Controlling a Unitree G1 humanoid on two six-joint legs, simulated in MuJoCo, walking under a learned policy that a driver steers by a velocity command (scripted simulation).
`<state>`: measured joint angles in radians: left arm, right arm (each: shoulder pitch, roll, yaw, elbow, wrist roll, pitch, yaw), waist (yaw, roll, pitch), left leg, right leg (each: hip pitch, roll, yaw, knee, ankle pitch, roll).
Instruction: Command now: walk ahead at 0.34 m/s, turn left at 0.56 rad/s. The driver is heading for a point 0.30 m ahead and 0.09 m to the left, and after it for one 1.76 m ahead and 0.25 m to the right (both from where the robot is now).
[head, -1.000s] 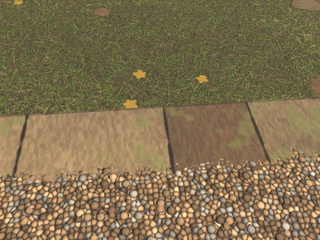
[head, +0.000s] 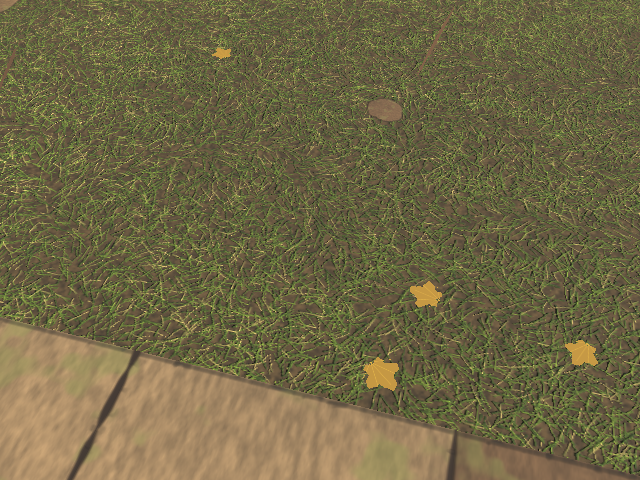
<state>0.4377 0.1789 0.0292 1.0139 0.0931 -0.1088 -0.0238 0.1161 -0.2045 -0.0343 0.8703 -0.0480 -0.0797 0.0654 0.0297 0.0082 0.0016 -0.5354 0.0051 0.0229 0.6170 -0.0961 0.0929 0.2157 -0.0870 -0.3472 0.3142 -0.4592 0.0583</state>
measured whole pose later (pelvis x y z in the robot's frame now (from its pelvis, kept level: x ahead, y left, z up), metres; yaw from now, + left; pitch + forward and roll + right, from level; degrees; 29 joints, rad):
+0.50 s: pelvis +0.17 -0.01 +0.03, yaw +12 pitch +2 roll +2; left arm 0.20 0.28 0.01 0.89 0.00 -0.08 -0.04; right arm 0.16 -0.27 -0.06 0.78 0.01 -0.10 0.10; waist 0.01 -0.03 0.02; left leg -0.22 -0.11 -0.14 0.45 -0.25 0.02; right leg -0.36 -0.07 -0.02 0.49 -0.15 0.02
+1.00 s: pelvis +0.18 +0.03 +0.04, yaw -4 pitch +0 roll -2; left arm 0.13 0.33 0.06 0.79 0.07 -0.06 -0.01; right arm 0.30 -0.31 -0.06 0.71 -0.04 -0.08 -0.02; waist -0.01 0.00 0.08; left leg -0.04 0.00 0.09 0.24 -0.19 0.07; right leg -0.47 0.03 0.07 0.95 -0.37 0.03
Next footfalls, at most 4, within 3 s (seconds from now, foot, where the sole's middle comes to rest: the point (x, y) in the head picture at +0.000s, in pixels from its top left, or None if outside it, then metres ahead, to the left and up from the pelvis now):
0.44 right None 0.29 -0.12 -0.75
0.86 left None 0.18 0.11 -0.75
1.46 right None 0.18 -0.16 -0.75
1.86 left None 0.33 0.05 -0.75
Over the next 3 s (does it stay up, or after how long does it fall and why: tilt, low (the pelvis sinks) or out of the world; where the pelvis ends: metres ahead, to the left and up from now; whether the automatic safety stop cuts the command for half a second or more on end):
stays up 0.31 -0.07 0.04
